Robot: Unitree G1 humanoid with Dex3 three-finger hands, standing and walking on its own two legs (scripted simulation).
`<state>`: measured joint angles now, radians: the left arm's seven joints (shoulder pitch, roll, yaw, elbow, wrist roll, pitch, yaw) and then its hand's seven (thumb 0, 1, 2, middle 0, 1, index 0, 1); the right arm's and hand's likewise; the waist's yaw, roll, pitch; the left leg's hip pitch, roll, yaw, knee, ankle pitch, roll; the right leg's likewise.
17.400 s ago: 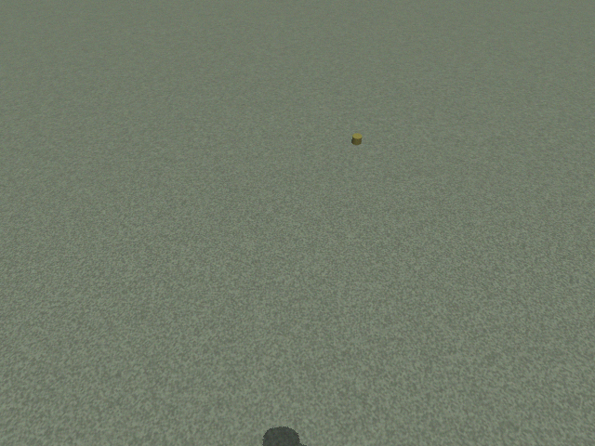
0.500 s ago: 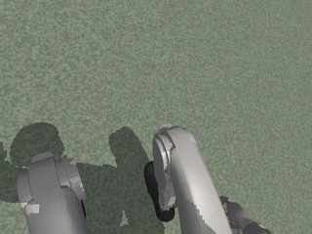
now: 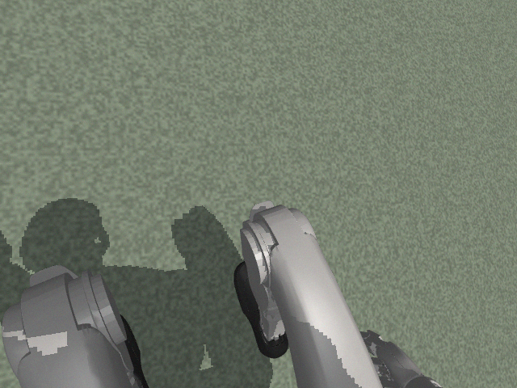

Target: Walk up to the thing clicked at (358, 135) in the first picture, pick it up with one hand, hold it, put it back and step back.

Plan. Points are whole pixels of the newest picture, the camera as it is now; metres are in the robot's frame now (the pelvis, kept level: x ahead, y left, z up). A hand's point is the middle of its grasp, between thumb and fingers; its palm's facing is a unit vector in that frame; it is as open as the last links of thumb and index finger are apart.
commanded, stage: close in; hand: left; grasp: from above
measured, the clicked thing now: out of the picture +0.48 +0.38 -0.30
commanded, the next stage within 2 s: rest palm in 0.08 s
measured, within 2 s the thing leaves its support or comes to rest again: neither
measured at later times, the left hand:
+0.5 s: hand out of the picture +0.46 +0.36 -0.22, palm faces -0.42 -0.14 -0.90, open 14.1 cm
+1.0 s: hand out of the picture +0.46 +0.36 -0.25, palm faces -0.45 -0.17 -0.88, open 14.3 cm
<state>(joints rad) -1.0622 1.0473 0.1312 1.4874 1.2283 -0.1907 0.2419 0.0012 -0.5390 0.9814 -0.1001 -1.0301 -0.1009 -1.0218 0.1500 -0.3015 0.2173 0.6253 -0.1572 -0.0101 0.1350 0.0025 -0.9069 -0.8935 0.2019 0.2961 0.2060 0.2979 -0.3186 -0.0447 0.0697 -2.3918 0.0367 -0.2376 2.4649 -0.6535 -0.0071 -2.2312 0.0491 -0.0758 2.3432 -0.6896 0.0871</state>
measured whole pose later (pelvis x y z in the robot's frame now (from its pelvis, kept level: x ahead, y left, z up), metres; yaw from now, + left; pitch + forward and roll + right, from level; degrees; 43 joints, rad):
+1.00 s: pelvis +0.01 +0.00 -0.01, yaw -3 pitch +28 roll -16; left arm -1.07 1.15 0.15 1.66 1.30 -0.29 0.48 0.00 -0.54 0.98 -0.08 -0.99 -0.08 -0.99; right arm 0.07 -0.33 0.32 0.62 -0.26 -0.12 0.18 0.00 -0.91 -0.90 0.20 0.30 0.21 0.30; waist -0.36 -0.16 0.17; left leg -2.38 0.04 -0.31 2.56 -0.71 -0.02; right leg -2.21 0.08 -0.13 2.38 -0.71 0.09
